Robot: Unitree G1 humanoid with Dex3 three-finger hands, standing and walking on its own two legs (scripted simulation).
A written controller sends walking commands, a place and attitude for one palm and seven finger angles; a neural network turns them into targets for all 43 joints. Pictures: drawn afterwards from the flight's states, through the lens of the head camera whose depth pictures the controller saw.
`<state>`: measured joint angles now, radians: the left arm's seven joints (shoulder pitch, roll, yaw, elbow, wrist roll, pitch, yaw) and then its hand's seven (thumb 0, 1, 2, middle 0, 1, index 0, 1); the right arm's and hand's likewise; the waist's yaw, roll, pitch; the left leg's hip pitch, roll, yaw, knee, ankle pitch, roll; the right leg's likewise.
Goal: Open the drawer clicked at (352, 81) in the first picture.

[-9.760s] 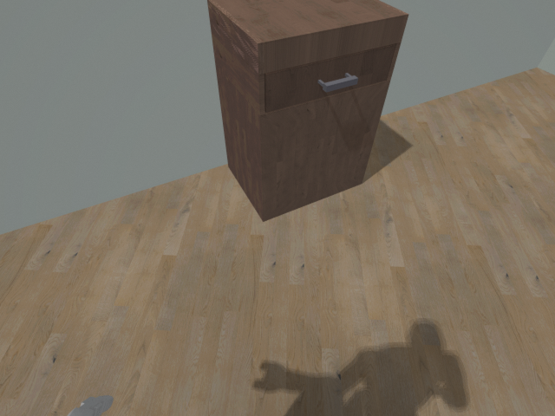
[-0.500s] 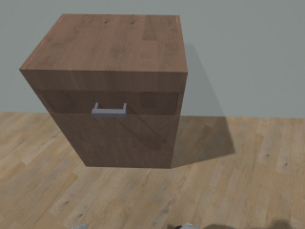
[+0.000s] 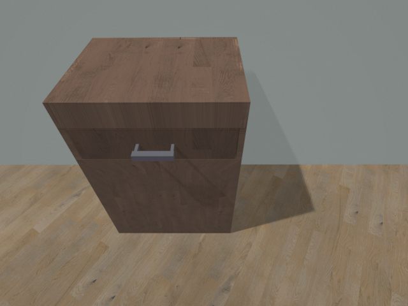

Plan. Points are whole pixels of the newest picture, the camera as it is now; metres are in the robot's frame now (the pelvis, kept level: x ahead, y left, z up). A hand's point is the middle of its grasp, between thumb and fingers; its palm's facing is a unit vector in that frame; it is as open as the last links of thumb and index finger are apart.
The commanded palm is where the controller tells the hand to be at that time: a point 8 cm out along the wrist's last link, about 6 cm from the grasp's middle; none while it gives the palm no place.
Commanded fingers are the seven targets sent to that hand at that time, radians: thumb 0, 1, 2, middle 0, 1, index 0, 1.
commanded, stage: come to a stop and stand still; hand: left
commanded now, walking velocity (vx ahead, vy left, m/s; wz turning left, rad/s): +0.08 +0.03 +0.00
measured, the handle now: (154, 151) +0.59 +0.20 -0.10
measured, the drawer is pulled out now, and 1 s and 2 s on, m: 0.00 0.00 0.00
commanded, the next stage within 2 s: look again from close up in 0.70 s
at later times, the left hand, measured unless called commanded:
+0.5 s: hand out of the picture +0.06 +0.16 -0.16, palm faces +0.06 -0.97 -0.22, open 7.3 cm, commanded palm none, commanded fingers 0.00 0.90 0.90 -0.20 -0.30 -0.20 -0.30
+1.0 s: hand out of the picture +0.05 +0.16 -0.16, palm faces +0.06 -0.98 -0.19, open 7.3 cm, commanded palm none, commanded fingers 0.00 0.90 0.90 -0.20 -0.30 -0.20 -0.30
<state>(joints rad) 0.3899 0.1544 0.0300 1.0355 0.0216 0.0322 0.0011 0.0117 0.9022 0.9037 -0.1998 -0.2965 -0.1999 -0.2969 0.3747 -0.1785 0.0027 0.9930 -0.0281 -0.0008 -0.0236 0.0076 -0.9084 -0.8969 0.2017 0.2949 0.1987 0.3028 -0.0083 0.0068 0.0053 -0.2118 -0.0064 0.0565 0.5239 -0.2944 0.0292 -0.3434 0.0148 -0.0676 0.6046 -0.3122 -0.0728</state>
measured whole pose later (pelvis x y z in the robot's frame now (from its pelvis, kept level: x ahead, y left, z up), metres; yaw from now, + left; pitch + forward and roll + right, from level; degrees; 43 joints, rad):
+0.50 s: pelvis +0.04 -0.02 +0.01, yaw +1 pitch +0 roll +0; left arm 0.26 0.15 0.02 1.09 0.01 -0.02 0.02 0.02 0.94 0.90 -0.20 -0.30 -0.20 -0.30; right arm 0.32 -0.14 0.03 1.10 -0.01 -0.03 -0.04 0.01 -0.91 -0.90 0.20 0.29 0.20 0.30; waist -0.01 0.03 0.02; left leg -0.13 0.03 0.02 0.45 -0.31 -0.02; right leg -0.21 0.05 -0.05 0.48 -0.26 -0.07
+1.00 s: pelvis +0.06 -0.01 +0.01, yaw +1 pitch -1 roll +0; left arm 0.29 0.14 0.00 1.11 0.01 -0.01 0.02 0.01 0.92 0.90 -0.20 -0.30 -0.20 -0.30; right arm 0.32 -0.14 0.03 1.13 -0.01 -0.02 -0.04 0.01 -0.91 -0.90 0.20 0.29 0.20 0.30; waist 0.00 0.01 0.03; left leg -0.08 0.02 0.02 0.41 -0.31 -0.01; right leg -0.17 0.04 -0.04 0.44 -0.26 -0.05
